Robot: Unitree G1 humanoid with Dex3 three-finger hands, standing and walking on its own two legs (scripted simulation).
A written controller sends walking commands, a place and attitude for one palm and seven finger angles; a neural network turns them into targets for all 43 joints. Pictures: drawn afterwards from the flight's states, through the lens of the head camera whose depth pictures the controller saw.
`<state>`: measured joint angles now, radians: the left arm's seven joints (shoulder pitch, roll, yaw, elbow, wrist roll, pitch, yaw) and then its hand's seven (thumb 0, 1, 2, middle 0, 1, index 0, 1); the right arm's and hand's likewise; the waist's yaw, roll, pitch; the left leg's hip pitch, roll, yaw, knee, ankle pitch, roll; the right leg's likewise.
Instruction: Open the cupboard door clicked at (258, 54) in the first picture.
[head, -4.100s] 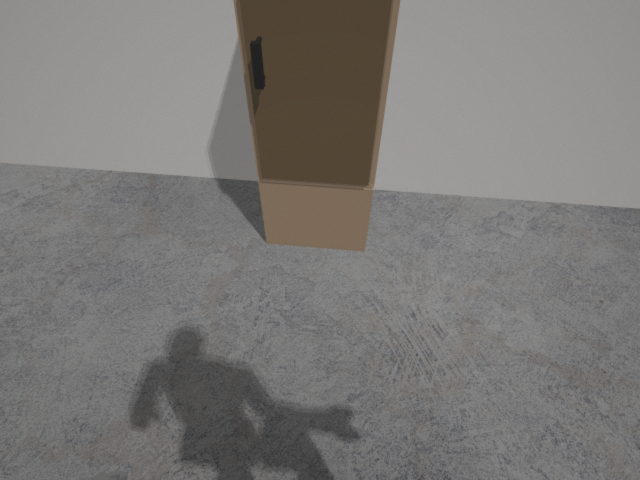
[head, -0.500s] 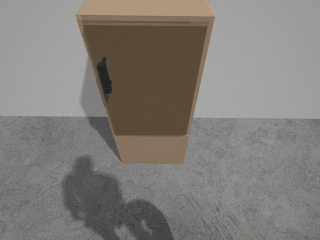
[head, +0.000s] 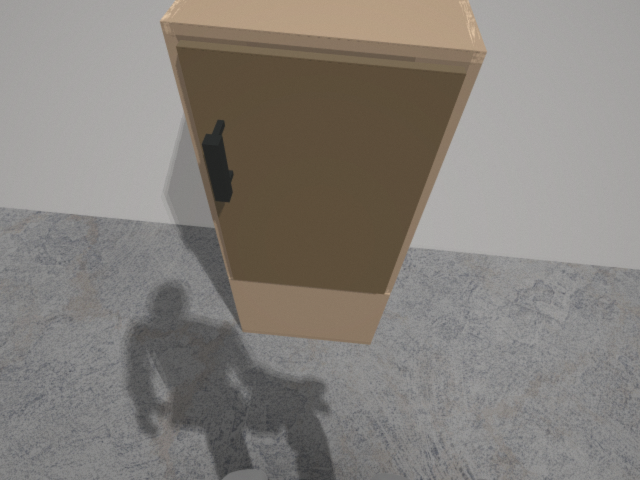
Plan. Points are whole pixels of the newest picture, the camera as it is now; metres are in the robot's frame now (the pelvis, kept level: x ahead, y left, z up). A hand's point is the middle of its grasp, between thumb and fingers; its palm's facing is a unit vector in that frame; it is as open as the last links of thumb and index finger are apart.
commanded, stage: come to a stop and stand still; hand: left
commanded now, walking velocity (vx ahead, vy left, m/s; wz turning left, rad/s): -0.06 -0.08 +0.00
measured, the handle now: (221, 161) +0.56 +0.21 +0.04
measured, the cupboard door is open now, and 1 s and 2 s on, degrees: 0 0 0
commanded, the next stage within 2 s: look again from close up in 0.68 s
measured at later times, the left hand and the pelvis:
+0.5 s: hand out of the picture +0.01 +0.15 -0.17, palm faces +0.03 -0.97 -0.24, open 7.4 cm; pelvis -0.04 -0.04 -0.01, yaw +1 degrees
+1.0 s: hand out of the picture -0.03 +0.14 -0.17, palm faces +0.02 -0.98 -0.19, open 7.4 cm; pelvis -0.02 -0.03 +0.00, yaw +0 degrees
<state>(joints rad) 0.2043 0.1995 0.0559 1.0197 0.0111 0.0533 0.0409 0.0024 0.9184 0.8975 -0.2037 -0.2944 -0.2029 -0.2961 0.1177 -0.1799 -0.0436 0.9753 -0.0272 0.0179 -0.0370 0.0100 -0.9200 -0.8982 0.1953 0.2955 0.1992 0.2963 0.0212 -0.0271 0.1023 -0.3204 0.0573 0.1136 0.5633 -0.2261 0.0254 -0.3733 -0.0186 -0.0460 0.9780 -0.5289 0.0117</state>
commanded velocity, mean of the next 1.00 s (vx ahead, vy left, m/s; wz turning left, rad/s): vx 0.00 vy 0.00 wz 0.00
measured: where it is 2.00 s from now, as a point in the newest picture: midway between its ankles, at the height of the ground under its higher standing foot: outside the picture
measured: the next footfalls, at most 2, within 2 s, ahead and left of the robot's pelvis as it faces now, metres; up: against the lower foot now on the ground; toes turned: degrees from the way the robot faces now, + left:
right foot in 0.18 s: +0.01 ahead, -0.15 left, +0.00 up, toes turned +0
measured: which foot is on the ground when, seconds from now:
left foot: down 0.00-1.00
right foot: up 0.00-0.16, down 0.18-1.00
